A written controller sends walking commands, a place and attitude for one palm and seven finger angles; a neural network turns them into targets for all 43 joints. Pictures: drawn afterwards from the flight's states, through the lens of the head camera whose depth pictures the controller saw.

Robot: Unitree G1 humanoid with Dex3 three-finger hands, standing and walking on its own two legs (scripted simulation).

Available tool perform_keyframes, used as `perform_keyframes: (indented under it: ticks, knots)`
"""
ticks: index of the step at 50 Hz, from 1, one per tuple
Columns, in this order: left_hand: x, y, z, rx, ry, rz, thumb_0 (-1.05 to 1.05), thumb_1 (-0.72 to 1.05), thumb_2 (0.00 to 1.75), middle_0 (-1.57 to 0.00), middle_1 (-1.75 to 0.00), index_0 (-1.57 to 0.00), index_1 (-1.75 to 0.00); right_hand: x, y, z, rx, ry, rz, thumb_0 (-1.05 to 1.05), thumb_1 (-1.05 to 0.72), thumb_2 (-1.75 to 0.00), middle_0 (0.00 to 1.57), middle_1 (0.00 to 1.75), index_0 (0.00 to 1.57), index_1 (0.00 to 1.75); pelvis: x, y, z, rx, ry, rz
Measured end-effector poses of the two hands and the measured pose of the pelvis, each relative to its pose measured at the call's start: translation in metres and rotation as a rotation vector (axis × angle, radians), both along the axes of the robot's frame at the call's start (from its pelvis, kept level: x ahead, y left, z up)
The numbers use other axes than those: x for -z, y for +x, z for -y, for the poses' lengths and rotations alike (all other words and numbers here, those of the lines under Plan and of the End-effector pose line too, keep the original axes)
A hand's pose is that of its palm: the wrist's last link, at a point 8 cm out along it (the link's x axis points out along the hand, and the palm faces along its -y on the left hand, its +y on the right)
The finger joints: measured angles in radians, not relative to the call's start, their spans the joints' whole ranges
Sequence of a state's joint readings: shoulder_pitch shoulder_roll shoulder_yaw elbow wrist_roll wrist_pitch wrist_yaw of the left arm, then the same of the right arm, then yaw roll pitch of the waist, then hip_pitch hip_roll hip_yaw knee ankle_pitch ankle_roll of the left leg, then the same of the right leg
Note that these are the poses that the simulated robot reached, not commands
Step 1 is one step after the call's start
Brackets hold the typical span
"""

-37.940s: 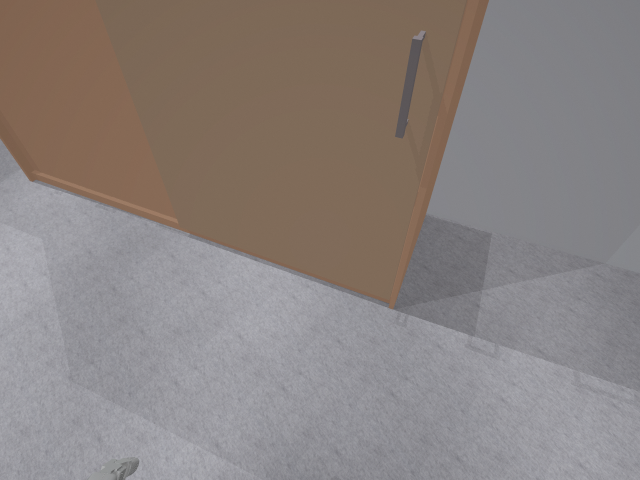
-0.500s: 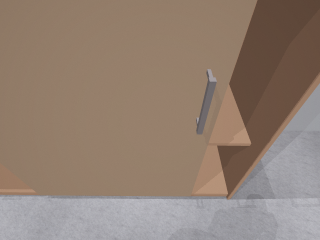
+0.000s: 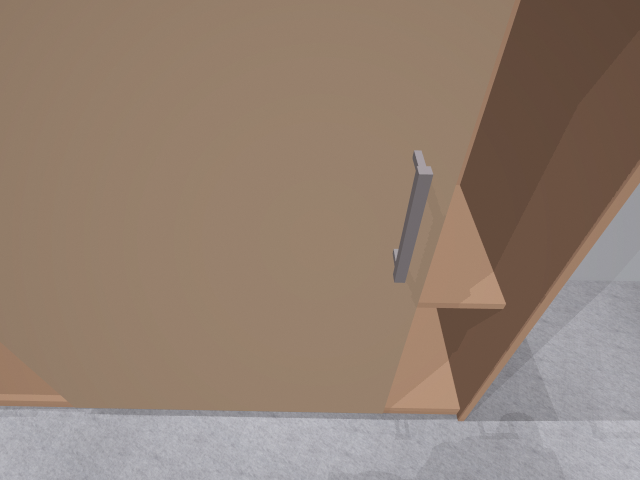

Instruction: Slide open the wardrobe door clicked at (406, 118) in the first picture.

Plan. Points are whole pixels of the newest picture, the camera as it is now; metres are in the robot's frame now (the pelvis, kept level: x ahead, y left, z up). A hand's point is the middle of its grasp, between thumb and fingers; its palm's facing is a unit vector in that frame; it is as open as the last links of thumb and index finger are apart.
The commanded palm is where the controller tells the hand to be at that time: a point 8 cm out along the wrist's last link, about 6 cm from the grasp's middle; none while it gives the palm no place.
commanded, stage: come to a stop and stand still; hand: right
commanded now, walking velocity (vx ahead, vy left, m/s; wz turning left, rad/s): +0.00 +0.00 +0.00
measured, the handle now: (408, 222) +0.45 -0.10 +0.10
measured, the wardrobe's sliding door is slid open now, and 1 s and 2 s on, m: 0.23 0.23 0.23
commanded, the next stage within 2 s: look again from close up in 0.70 s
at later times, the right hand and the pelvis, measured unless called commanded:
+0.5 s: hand out of the picture -0.03 -0.20 -0.17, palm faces +0.00 +0.98 -0.20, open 7.4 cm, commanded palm none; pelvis -0.04 -0.02 +0.01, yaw +1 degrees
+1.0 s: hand out of the picture -0.05 -0.18 -0.17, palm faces +0.02 +0.98 -0.18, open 7.4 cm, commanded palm none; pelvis -0.04 -0.02 +0.01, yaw +1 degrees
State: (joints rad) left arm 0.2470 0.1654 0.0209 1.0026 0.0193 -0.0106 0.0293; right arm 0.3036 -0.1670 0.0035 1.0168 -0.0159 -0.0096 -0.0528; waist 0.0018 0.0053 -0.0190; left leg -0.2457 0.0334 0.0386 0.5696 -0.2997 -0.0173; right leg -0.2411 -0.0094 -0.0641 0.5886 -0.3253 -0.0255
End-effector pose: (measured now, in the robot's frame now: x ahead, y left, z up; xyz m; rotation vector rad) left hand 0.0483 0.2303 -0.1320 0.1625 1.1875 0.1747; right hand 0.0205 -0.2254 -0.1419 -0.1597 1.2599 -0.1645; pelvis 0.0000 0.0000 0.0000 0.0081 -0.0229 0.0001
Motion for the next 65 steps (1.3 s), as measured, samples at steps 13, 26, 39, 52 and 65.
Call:
perform_keyframes:
  ticks: [13,26,39,52,65]
  knots:
    - [-0.001,-0.018,0.011,0.005,-0.012,-0.017,0.0,0.92,0.89,-0.2,-0.29,-0.2,-0.3,-0.009,-0.003,0.02,-0.025,-0.021,0.026,0.0,-0.91,-0.9,0.2,0.3,0.2,0.3,-0.003,-0.02,0.012,-0.01,-0.004,0.019]
    - [0.001,-0.085,0.025,-0.034,-0.027,-0.173,0.0,0.91,0.89,-0.2,-0.29,-0.2,-0.3,-0.004,-0.055,0.023,-0.019,0.008,-0.096,0.0,-0.91,-0.9,0.2,0.3,0.2,0.3,-0.006,-0.038,0.022,-0.008,-0.002,0.012]
    - [0.006,-0.098,0.039,-0.049,-0.061,-0.198,0.0,0.9,0.89,-0.2,-0.29,-0.2,-0.3,-0.004,-0.076,0.018,0.001,0.02,-0.142,0.0,-0.91,-0.9,0.2,0.3,0.2,0.3,-0.006,-0.041,0.025,-0.01,-0.006,0.008]
    - [0.006,-0.088,0.031,-0.05,-0.059,-0.183,0.01,0.91,0.89,-0.2,-0.29,-0.2,-0.3,-0.004,-0.068,0.005,0.005,0.033,-0.132,0.0,-0.91,-0.9,0.2,0.3,0.2,0.3,-0.007,-0.037,0.019,-0.013,-0.01,0.003]
    - [0.006,-0.086,0.027,-0.054,-0.064,-0.197,0.0,0.91,0.89,-0.2,-0.29,-0.2,-0.3,-0.005,-0.053,-0.001,-0.001,0.029,-0.115,0.01,-0.92,-0.9,0.2,0.3,0.2,0.3,-0.009,-0.03,0.012,-0.015,-0.01,0.005]
